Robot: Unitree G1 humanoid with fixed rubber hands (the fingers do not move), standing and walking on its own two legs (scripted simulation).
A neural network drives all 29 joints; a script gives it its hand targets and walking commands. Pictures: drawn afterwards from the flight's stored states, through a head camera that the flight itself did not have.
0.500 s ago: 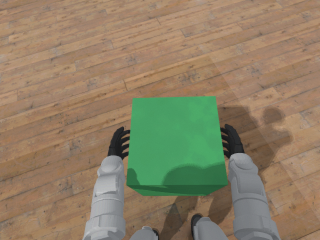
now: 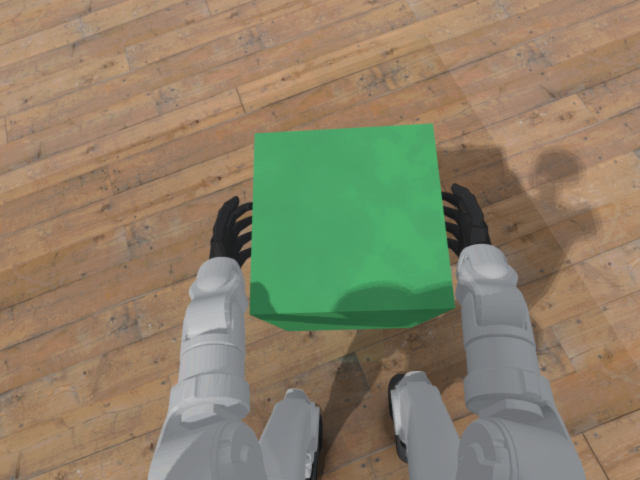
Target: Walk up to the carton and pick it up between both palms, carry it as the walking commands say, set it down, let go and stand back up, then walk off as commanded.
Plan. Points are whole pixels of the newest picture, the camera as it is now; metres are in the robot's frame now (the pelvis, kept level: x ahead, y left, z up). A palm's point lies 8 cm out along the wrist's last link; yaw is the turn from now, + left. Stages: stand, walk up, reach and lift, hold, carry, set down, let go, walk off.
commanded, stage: set down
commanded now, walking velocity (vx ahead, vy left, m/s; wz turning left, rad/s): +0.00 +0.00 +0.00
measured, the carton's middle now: (346, 247) +0.42 -0.01 -0.14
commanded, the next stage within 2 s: none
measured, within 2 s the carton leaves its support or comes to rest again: neither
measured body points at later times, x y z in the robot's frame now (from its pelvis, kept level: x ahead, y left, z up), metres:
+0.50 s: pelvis +0.00 -0.01 -0.08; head +0.22 -0.03 +0.31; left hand +0.43 +0.14 -0.15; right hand +0.44 -0.17 -0.16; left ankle +0.03 +0.13 -0.64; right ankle +0.10 -0.13 -0.64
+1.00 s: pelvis -0.02 +0.00 -0.15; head +0.25 -0.03 +0.21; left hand +0.46 +0.14 -0.24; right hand +0.46 -0.17 -0.25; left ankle +0.03 +0.13 -0.64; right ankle +0.10 -0.13 -0.64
